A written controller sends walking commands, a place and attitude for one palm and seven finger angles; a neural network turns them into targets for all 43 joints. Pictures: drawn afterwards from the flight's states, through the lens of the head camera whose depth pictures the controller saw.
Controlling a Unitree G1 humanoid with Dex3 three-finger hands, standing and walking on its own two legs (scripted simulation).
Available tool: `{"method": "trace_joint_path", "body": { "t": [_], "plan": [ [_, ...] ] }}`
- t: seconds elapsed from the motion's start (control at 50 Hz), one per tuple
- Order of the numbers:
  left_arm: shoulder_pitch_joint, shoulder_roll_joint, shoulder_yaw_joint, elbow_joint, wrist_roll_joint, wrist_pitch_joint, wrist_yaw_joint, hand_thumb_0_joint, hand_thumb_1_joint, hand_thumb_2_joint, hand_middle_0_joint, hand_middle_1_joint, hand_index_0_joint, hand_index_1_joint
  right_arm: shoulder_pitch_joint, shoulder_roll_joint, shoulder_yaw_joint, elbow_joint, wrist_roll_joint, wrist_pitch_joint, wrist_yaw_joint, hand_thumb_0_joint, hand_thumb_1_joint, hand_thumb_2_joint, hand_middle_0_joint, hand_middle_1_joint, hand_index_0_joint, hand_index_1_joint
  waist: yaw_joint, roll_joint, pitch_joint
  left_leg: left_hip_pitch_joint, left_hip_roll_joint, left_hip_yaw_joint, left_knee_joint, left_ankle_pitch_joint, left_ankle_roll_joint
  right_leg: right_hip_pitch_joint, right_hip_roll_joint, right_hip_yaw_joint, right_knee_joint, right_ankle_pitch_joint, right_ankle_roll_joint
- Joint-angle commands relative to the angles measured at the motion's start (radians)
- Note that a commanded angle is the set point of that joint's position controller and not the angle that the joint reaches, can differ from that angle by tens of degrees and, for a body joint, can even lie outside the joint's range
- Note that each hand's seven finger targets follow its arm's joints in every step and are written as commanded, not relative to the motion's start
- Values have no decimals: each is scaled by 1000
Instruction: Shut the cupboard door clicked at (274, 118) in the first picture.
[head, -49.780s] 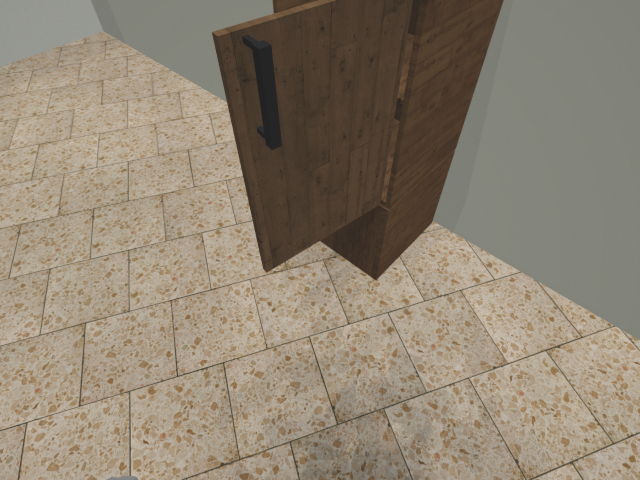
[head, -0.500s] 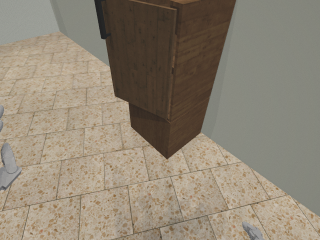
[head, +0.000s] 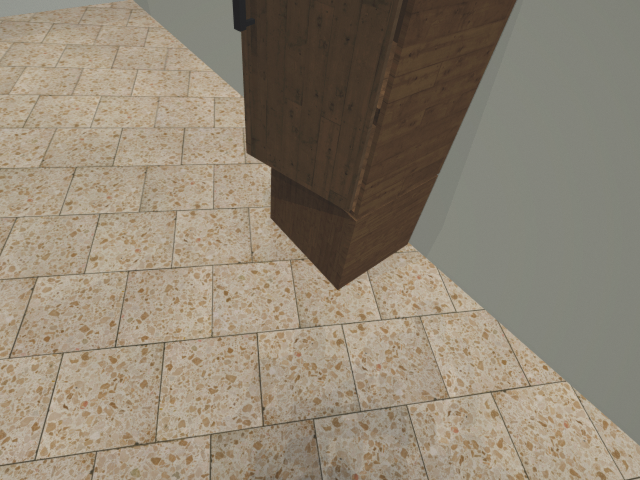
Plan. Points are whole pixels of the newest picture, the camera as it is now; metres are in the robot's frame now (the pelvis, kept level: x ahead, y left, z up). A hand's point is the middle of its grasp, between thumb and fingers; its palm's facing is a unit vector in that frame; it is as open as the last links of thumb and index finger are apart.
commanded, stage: let the arm hang, fingers relaxed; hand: left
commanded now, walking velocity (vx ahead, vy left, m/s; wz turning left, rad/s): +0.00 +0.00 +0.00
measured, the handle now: out of the picture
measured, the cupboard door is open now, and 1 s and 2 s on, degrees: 15 15 15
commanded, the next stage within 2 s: look to check the result in 0.74 s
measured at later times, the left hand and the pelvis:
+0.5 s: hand out of the picture -0.02 +0.25 -0.15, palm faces -0.03 -0.95 -0.31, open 7.4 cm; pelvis -0.02 +0.02 +0.01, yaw -2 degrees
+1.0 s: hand out of the picture +0.02 +0.21 -0.16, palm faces -0.06 -0.96 -0.27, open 7.4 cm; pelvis -0.01 +0.00 +0.01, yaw -2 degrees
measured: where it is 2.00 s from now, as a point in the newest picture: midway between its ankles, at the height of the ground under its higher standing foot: outside the picture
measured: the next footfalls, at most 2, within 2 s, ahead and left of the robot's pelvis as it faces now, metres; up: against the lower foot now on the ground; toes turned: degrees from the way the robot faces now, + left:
none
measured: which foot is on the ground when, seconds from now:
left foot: down 0.00-1.00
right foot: down 0.00-1.00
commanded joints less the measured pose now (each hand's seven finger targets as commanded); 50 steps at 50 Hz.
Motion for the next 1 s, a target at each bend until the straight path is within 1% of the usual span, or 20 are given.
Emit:
{"method": "trace_joint_path", "body": {
  "t": [0.0,0.06,0.12,0.16,0.18,0.26,0.3,0.34,0.38,0.4,0.42,0.5,0.54,0.62,0.7,0.78,0.82,0.9,0.92,0.98],
  "plan": [
    [29,158,47,41,8,-42,-3,0,900,900,-200,-300,-200,-300,-45,-135,-46,-21,8,-20,-20,0,-900,-900,200,300,200,300,11,325,-77,142,107,-165,-186,36,7,-26,-84,102,-164,98,-43],
    [33,154,39,124,7,-44,-9,0,900,900,-200,-300,-200,-300,-22,-148,-53,27,13,-22,-27,0,-900,-900,200,300,200,300,6,280,-60,146,120,-181,-242,-51,5,-23,-79,94,-183,90,-45],
    [33,147,34,183,9,-44,-9,0,900,900,-200,-300,-200,-300,-2,-162,-62,66,17,-23,-31,0,-900,-900,200,300,200,300,4,158,-25,158,135,-194,-275,-82,10,-44,-78,91,-198,78,-44],
    [32,149,31,213,10,-44,-8,0,900,900,-200,-300,-200,-300,8,-169,-65,88,18,-22,-31,0,-900,-900,200,300,200,300,2,128,0,155,135,-196,-295,-125,9,-61,-81,94,-205,62,-43],
    [34,149,31,224,11,-46,-7,0,900,900,-200,-300,-200,-300,9,-170,-67,98,18,-21,-31,0,-900,-900,200,300,200,300,3,99,10,153,135,-194,-301,-139,10,-69,-83,96,-211,56,-44],
    [34,157,30,255,11,-49,-3,0,900,900,-200,-300,-200,-300,12,-173,-73,133,18,-20,-29,0,-900,-900,200,300,200,300,2,56,12,171,134,-189,-316,-156,9,-91,-84,102,-214,31,-44],
    [38,166,32,259,12,-52,-1,0,900,900,-200,-300,-200,-300,8,-177,-75,144,20,-21,-27,0,-900,-900,200,300,200,300,7,59,9,176,132,-179,-315,-148,12,-95,-87,107,-220,32,-45],
    [27,169,32,264,12,-52,0,0,900,900,-200,-300,-200,-300,7,-169,-75,157,18,-19,-25,0,-900,-900,200,300,200,300,3,41,29,171,130,-175,-321,-153,9,-110,-89,109,-222,16,-44],
    [22,172,33,267,13,-51,2,0,900,900,-200,-300,-200,-300,2,-170,-79,165,17,-18,-24,0,-900,-900,200,300,200,300,3,47,41,167,131,-178,-329,-173,8,-127,-87,115,-225,-1,-43],
    [25,177,35,264,14,-54,2,0,900,900,-200,-300,-200,-300,1,-175,-80,166,19,-19,-23,0,-900,-900,200,300,200,300,7,69,36,169,128,-166,-323,-162,9,-124,-88,118,-229,4,-44],
    [16,182,35,265,14,-53,2,0,900,900,-200,-300,-200,-300,1,-163,-78,173,18,-19,-21,0,-900,-900,200,300,200,300,3,60,42,165,127,-166,-325,-162,6,-124,-91,118,-228,1,-44],
    [0,193,39,260,15,-59,3,0,900,900,-200,-300,-200,-300,-8,-169,-80,178,20,-23,-20,0,-900,-900,200,300,200,300,5,62,38,172,121,-156,-314,-123,5,-127,-95,130,-239,15,-43],
    [-19,191,39,259,13,-60,3,0,900,900,-200,-300,-200,-300,-11,-160,-78,183,17,-25,-19,0,-900,-900,200,300,200,300,-1,84,39,176,119,-148,-309,-102,1,-125,-99,133,-242,24,-43],
    [-31,193,40,259,14,-60,1,0,900,900,-200,-300,-200,-300,-19,-161,-79,185,17,-24,-19,0,-900,-900,200,300,200,300,0,95,59,166,115,-148,-308,-116,-3,-136,-100,139,-255,6,-45],
    [-44,203,43,255,12,-66,1,0,900,900,-200,-300,-200,-300,-17,-172,-78,184,19,-29,-20,0,-900,-900,200,300,200,300,-2,103,24,194,115,-140,-292,-54,-5,-117,-102,147,-258,43,-47],
    [-62,197,39,261,10,-66,0,0,900,900,-200,-300,-200,-300,-24,-166,-72,190,17,-30,-21,0,-900,-900,200,300,200,300,-4,121,30,193,116,-135,-282,-23,-9,-107,-108,149,-268,58,-48],
    [-68,198,40,263,9,-66,0,0,900,900,-200,-300,-200,-300,-26,-169,-72,190,17,-30,-22,0,-900,-900,200,300,200,300,-6,115,29,202,118,-136,-276,-2,-9,-105,-108,147,-269,69,-48],
    [-71,201,40,262,8,-71,1,0,900,900,-200,-300,-200,-300,-29,-176,-69,190,20,-33,-23,0,-900,-900,200,300,200,300,-4,96,-8,230,124,-128,-254,79,-6,-80,-110,149,-272,129,-47],
    [-77,198,37,265,7,-71,2,0,900,900,-200,-300,-200,-300,-33,-171,-68,191,19,-33,-23,0,-900,-900,200,300,200,300,-6,101,-9,233,125,-126,-250,94,-8,-75,-114,147,-272,146,-44],
    [-85,197,35,267,6,-72,4,0,900,900,-200,-300,-200,-300,-33,-171,-65,195,19,-32,-24,0,-900,-900,200,300,200,300,-8,75,-8,236,128,-124,-242,116,-8,-66,-114,150,-280,169,-42]
  ]
}}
